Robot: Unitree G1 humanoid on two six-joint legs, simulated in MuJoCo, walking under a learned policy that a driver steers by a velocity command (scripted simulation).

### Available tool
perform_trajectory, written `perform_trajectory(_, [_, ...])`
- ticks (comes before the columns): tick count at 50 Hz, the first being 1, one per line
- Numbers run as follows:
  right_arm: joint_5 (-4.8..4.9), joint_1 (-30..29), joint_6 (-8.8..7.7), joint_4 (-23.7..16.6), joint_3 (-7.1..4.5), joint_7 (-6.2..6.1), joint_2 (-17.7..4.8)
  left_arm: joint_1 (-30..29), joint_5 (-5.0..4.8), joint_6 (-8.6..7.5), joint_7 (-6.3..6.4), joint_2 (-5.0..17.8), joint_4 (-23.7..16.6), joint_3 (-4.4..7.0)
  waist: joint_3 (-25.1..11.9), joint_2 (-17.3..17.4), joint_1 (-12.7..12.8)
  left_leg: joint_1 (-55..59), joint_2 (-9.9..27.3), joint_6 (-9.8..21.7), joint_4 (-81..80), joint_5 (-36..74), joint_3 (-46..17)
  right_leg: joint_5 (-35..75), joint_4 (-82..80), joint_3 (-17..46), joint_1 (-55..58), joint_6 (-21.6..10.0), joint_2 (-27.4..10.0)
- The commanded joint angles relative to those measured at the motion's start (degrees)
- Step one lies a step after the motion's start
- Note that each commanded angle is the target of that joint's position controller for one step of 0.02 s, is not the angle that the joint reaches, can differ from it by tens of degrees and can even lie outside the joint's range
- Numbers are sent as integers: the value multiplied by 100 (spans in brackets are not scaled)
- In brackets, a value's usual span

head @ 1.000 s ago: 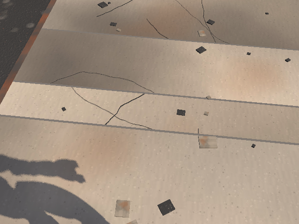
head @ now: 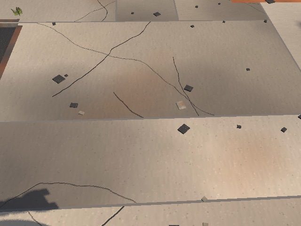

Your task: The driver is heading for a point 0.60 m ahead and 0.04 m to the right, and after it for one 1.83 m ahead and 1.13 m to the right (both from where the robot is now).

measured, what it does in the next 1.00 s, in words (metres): walks ahead: right foot, then left foot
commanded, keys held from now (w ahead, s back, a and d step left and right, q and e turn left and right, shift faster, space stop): w+e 0.36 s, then w+q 0.34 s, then w+e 0.30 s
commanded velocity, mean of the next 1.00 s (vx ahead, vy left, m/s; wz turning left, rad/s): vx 0.50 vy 0.00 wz -0.24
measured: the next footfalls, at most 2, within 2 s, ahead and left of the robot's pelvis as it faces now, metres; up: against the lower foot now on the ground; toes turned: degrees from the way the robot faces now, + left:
right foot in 0.36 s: +0.33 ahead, -0.18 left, +0.00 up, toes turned -16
left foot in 0.90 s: +0.69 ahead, -0.02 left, +0.00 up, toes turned -9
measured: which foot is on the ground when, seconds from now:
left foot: down 0.00-0.36, up 0.38-0.88, down 0.90-1.00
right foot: up 0.00-0.34, down 0.36-0.92, up 0.94-1.00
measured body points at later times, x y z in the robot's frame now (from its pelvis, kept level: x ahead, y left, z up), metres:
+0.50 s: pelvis +0.26 -0.09 -0.01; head +0.30 -0.10 +0.44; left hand +0.48 +0.13 -0.10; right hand +0.27 -0.38 -0.13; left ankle +0.22 +0.09 -0.65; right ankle +0.29 -0.17 -0.74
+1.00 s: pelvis +0.56 -0.10 -0.01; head +0.60 -0.10 +0.44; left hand +0.64 +0.17 -0.15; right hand +0.68 -0.38 -0.10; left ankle +0.65 -0.01 -0.74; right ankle +0.38 -0.20 -0.65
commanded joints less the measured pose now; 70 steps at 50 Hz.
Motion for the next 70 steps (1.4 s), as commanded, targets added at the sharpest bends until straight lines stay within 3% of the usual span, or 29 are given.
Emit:
perform_trajectory(1, [3,224,-75,-105,-171,-9,-575,-218,-14,-19,-59,283,-571,102,65,923,-182,1026,1579,894,-1375,522,-1377,422,-21,167,-1444,88,-609])
perform_trajectory(4, [25,261,-106,51,-253,-21,-817,-551,36,7,-104,165,-777,54,134,723,-181,1002,1664,1028,-1574,1164,-834,950,-638,128,-1642,189,-692])
perform_trajectory(9, [63,398,-34,250,-296,-61,-1068,-1327,33,-81,-279,73,-994,-28,246,538,-431,1112,1500,817,-1585,1626,167,2318,-2198,-253,-1238,69,-567])
perform_trajectory(13, [175,704,81,450,-354,-71,-1276,-1851,16,-69,-393,156,-1285,-13,376,552,-504,1731,1716,645,-1320,2128,489,1970,-2815,-519,-1174,-184,-421])
perform_trajectory(15, [214,712,158,466,-400,-102,-1442,-1713,48,-38,-415,327,-1347,75,162,711,-302,1981,1741,521,-673,3822,716,1367,-2927,-825,-663,-410,-104])
perform_trajectory(17, [244,645,242,435,-406,-156,-1508,-486,49,13,-364,733,-1083,320,-550,698,446,1618,1553,299,1104,4966,1017,1373,-3287,-1048,1125,-760,356])
perform_trajectory(18, [138,727,223,360,-315,-186,-1316,543,27,75,-254,1132,-827,512,-1082,292,894,324,1342,70,2739,3628,1029,1498,-3371,-294,2925,-1044,28])
perform_trajectory(19, [-100,1414,95,69,4,-72,-418,353,-16,30,-196,1735,-857,552,-1634,-1347,142,-2303,272,-248,4813,-1993,708,647,-3813,2992,4858,-2083,-1647])
perform_trajectory(20, [92,1085,-89,209,-50,25,-891,627,22,-39,-202,1162,-977,383,-2477,-658,606,-2704,227,-171,5450,-2353,-547,-82,-4621,4218,5026,-2260,-2090])
perform_trajectory(21, [350,503,-144,62,-144,62,-1174,437,100,-109,-229,896,-868,287,-1554,-366,688,-3114,488,-77,5460,-1855,-527,336,-4719,3252,4409,-1927,-1929])
perform_trajectory(23, [209,250,-147,92,-107,-4,-1045,-301,130,-179,-220,601,-846,174,-625,89,252,-2684,959,-51,4616,-1042,-431,1603,-4801,1871,2757,-1545,-1509])
perform_trajectory(24, [178,445,-64,180,-125,-7,-1032,-514,212,-219,-218,431,-870,105,-479,1,29,-2272,1094,-59,4453,-776,-497,2048,-5002,1455,2221,-1472,-1347])
perform_trajectory(28, [167,602,218,317,-83,-31,-741,-599,225,-421,-211,492,-605,133,-142,-9,-176,-2057,1121,-284,3859,-124,-519,2600,-5599,479,1461,-1459,-1235])
perform_trajectory(34, [176,-217,157,120,-24,75,-510,-446,240,-463,-102,561,-295,134,227,26,153,-2144,789,-231,1842,1876,-418,2630,-5881,-692,1758,-981,-993])
perform_trajectory(38, [95,-994,111,-248,67,195,-361,163,64,-323,-90,656,133,157,537,150,401,-2516,708,-57,977,1582,-185,2900,-5687,-510,2597,-1069,-1273])
perform_trajectory(41, [77,-1166,45,-401,54,294,-466,330,5,-159,-58,804,318,201,485,40,297,-2596,568,95,596,762,-94,3631,-5184,-147,3285,-1080,-1534])
perform_trajectory(43, [81,-596,21,-283,-57,275,-740,159,8,-105,-16,960,349,236,71,-194,-118,-1579,254,244,442,401,90,5057,-4543,-70,3316,-937,-1472])
perform_trajectory(44, [80,203,11,-63,-188,219,-985,20,18,-82,-3,918,359,205,-445,-168,-588,-317,120,408,279,727,209,5537,-3652,-243,2981,-769,-1215])
perform_trajectory(45, [22,1190,23,153,-319,133,-1342,16,95,-120,4,685,278,101,-1265,-20,-997,1600,732,708,666,1183,-344,4521,-2275,-377,1854,-567,-918])
perform_trajectory(46, [-63,1719,58,260,-458,78,-1870,768,94,-240,-63,-65,159,-118,-2277,1290,-759,4022,2368,1637,465,184,-2971,1197,90,-551,-619,-100,87])
perform_trajectory(47, [-21,1792,83,221,-309,48,-1300,571,30,-332,-86,294,342,-43,-2699,1231,-981,4059,2610,1640,-257,-105,-3991,-1177,845,386,-1116,-93,261])
perform_trajectory(48, [5,1351,102,205,-220,18,-1079,59,-150,-364,-107,707,147,104,-1633,1035,-929,3307,2435,1326,-463,-333,-3040,-940,1085,408,-1632,-122,-64])
perform_trajectory(50, [32,572,77,202,-131,21,-716,-361,-65,-320,-59,572,39,107,-477,722,-536,1672,2002,1042,-918,-58,-1781,-77,479,100,-1507,-99,-568])
perform_trajectory(52, [-33,177,-25,217,-103,50,-528,29,-51,-129,-28,354,182,128,-196,964,-169,729,1741,938,-1382,166,-1057,390,235,119,-794,-35,-777])
perform_trajectory(55, [-56,-21,-127,336,-171,48,-656,-31,-19,58,14,130,109,107,106,792,0,338,1741,998,-1732,774,-316,811,-89,125,-941,85,-863])
perform_trajectory(60, [-33,83,-58,497,-256,-79,-893,-819,40,-33,-141,-23,-156,36,275,584,-200,666,1514,843,-1766,1310,697,2290,-1900,-218,-982,71,-786])
perform_trajectory(65, [139,428,131,702,-370,-116,-1151,-1486,44,-16,-309,63,-507,38,477,489,-381,1678,1894,726,-1489,1636,939,2020,-2738,-513,-1188,-196,-656])
perform_trajectory(68, [245,276,269,683,-445,-144,-1360,-1078,65,34,-339,338,-549,190,105,677,2,2055,1906,520,-363,3906,1152,1153,-2787,-951,-423,-533,-182])
perform_trajectory(70, [229,202,329,632,-371,-154,-1201,610,13,76,-244,919,-104,533,-772,352,878,1122,1455,147,2115,3851,1385,1373,-3248,-934,2020,-927,316])
Keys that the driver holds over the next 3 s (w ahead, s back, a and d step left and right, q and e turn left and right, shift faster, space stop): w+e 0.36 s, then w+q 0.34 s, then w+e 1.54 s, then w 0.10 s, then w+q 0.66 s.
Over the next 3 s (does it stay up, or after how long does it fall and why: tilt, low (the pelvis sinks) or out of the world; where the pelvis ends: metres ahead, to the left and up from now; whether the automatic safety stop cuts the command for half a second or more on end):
stays up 1.41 -0.80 -0.03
